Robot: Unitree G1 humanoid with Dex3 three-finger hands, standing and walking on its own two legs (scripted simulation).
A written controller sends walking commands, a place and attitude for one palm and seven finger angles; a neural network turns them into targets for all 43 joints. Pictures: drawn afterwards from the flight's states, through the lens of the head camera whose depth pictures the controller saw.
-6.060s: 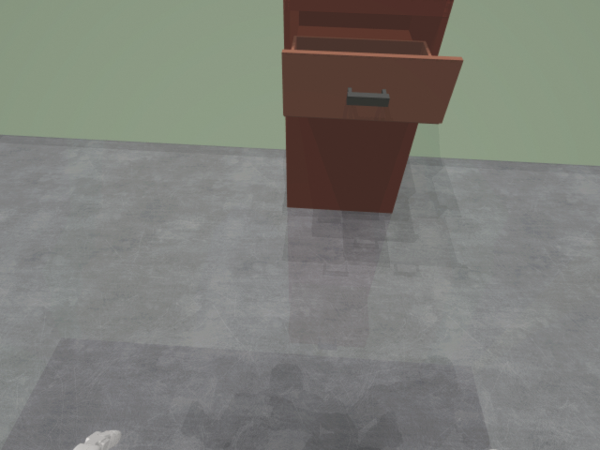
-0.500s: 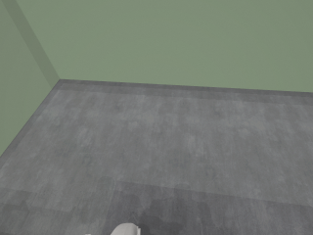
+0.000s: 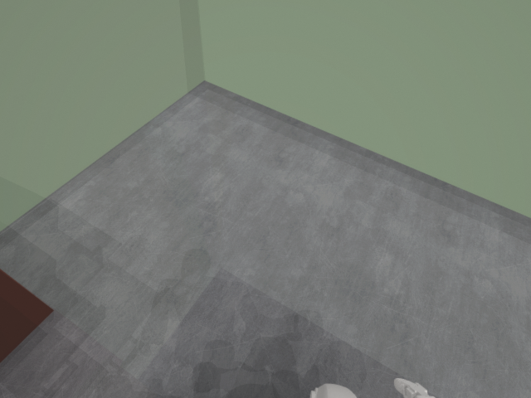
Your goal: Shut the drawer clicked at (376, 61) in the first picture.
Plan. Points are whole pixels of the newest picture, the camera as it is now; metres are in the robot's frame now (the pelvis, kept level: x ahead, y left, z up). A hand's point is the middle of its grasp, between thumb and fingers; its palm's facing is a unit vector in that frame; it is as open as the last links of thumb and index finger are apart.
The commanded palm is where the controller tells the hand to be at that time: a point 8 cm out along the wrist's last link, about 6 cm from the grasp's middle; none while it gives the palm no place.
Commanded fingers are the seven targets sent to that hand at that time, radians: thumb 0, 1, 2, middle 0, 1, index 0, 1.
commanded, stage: turn to face it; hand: left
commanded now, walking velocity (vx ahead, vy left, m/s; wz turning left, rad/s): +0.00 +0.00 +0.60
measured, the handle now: out of the picture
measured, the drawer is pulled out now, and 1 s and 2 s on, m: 0.30 0.30 0.30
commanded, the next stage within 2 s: take the last steps up to it in 1.74 s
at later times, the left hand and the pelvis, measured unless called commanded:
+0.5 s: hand out of the picture +0.02 +0.17 -0.14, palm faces +0.31 -0.91 -0.27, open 7.3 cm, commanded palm none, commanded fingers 0.00 0.90 0.90 -0.20 -0.30 -0.20 -0.30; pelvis -0.01 -0.05 +0.00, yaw +19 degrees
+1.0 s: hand out of the picture -0.07 +0.24 -0.16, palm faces +0.60 -0.76 -0.25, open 7.3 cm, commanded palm none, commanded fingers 0.00 0.90 0.90 -0.20 -0.30 -0.20 -0.30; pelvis -0.02 +0.01 +0.00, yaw +36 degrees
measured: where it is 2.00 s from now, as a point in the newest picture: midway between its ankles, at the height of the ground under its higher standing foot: outside the picture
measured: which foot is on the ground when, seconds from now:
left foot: down 0.00-0.24, up 0.26-0.66, down 0.68-1.00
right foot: up 0.00-0.22, down 0.24-0.68, up 0.70-1.00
